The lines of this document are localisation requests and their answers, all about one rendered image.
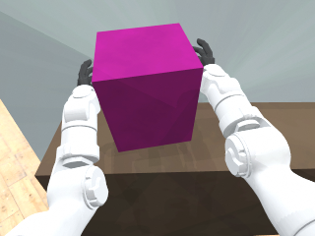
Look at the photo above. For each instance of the right robot upper arm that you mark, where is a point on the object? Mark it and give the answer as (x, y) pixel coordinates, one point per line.
(262, 158)

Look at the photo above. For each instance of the robot right hand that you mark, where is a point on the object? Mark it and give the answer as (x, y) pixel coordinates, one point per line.
(206, 53)

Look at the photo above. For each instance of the robot left forearm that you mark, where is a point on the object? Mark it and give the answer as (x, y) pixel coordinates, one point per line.
(78, 131)

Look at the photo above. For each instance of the robot right forearm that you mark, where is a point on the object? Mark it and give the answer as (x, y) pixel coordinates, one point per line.
(229, 102)

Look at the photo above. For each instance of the carton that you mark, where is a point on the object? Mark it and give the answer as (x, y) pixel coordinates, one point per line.
(147, 81)

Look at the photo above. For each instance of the robot left hand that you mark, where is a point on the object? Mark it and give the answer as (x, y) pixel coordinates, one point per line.
(84, 74)

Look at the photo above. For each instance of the left robot upper arm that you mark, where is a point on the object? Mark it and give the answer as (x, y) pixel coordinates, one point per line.
(73, 197)

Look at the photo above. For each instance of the pedestal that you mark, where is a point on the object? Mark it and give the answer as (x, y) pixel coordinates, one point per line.
(186, 189)

